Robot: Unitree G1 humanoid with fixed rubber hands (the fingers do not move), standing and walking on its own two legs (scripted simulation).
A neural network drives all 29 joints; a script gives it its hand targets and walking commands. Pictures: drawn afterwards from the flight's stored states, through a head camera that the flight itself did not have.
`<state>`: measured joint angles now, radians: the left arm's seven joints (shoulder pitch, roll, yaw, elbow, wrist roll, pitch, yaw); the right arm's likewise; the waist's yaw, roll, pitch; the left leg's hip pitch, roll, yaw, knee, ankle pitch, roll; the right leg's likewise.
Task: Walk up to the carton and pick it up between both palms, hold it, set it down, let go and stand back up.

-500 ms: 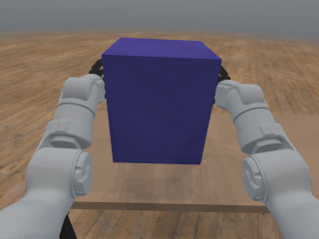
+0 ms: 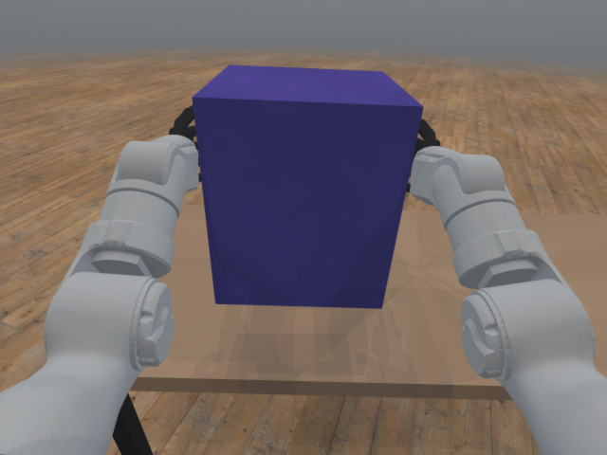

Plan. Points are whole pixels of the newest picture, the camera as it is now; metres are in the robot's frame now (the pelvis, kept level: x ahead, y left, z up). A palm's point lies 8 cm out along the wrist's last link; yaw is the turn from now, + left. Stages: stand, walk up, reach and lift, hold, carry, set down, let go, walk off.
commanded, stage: hold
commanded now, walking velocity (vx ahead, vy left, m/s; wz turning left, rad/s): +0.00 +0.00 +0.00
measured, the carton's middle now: (302, 182) +0.40 +0.00 +0.26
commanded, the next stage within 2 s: none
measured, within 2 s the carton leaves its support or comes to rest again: neither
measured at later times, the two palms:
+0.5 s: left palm (185, 156) +0.39 +0.15 +0.30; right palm (427, 169) +0.39 -0.15 +0.29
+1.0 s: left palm (180, 158) +0.39 +0.16 +0.30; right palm (424, 170) +0.38 -0.15 +0.29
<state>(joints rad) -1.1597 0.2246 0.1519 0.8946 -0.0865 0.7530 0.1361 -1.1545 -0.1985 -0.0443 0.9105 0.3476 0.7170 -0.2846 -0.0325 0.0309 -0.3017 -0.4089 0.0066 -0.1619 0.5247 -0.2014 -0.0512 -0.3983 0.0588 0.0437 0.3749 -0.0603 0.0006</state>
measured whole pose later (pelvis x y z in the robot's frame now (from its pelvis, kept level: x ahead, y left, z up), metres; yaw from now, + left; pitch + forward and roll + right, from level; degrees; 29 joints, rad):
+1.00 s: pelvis -0.01 +0.00 +0.00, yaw +0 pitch +5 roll -2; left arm -1.19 0.24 0.13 0.94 -0.10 0.74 0.14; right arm -1.17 -0.20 -0.05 0.95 0.34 0.69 -0.27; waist -0.04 0.02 -0.31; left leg -0.44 0.00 -0.17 0.54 -0.20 -0.06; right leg -0.43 0.06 0.04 0.39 -0.06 0.00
